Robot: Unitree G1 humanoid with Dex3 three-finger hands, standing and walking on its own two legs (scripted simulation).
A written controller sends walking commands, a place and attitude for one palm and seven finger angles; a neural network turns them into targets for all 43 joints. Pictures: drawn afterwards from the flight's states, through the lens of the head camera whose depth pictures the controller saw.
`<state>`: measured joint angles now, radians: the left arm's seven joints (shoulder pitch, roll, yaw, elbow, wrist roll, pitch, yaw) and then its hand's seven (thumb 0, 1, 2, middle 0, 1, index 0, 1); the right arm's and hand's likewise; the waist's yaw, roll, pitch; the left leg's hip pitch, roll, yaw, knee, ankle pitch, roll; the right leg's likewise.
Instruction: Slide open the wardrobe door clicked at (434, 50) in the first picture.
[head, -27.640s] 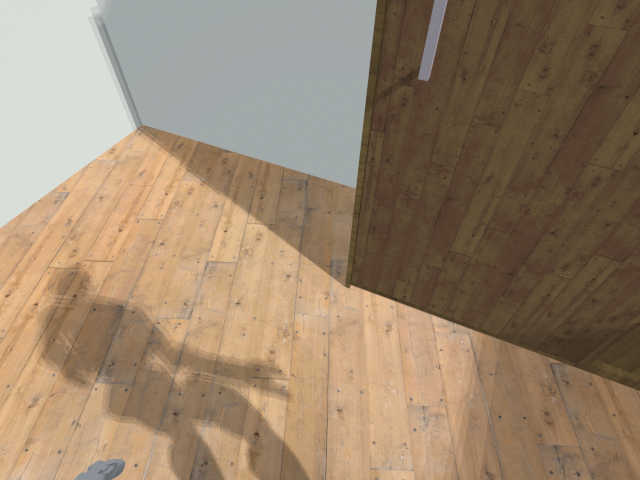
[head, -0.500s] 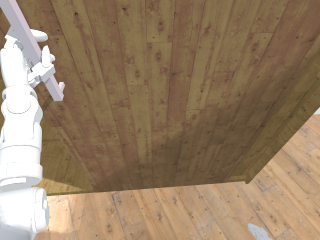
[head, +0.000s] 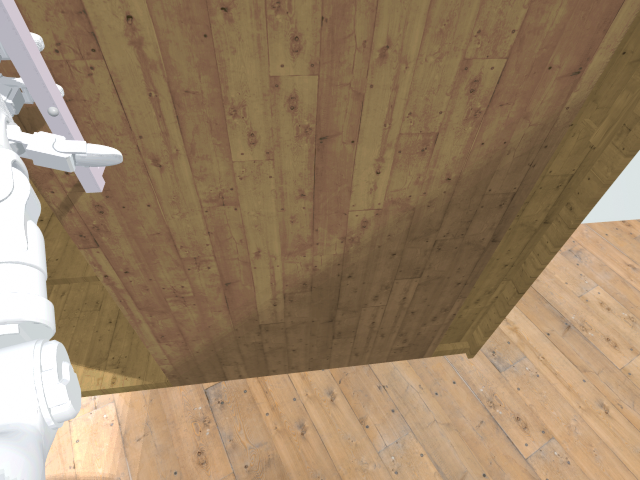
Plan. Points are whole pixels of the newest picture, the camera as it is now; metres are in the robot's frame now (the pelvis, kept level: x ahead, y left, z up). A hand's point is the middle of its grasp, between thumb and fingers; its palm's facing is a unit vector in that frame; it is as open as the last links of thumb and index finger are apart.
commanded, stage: loosen the grip on the handle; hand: left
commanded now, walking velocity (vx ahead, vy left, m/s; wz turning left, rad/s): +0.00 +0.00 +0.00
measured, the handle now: (51, 84) +0.47 +0.31 +0.25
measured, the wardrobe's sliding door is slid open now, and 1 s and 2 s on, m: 0.64 0.64 0.64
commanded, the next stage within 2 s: slip the hand off the handle in 0.12 s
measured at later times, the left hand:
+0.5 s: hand (1, 112) +0.42 +0.35 +0.25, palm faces +0.50 -0.85 -0.17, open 14.7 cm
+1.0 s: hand out of the picture +0.40 +0.37 +0.25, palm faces +0.44 -0.88 -0.19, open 14.7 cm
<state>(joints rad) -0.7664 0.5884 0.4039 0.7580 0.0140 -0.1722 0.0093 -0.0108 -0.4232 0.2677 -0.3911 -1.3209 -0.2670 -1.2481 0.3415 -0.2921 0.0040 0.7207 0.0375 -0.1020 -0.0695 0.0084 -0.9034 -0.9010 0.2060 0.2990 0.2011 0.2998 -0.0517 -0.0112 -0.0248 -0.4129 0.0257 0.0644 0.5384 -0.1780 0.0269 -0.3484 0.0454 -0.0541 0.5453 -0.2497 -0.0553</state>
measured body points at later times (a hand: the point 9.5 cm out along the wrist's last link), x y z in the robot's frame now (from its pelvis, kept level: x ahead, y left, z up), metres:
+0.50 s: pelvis +0.05 +0.01 +0.00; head +0.05 +0.01 +0.45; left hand +0.39 +0.39 +0.26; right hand +0.20 -0.23 -0.09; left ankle +0.06 +0.11 -0.73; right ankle +0.02 -0.08 -0.73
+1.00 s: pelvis +0.04 +0.02 +0.00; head +0.06 +0.01 +0.45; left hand +0.37 +0.41 +0.26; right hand +0.14 -0.25 -0.10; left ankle +0.06 +0.11 -0.73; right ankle +0.02 -0.08 -0.73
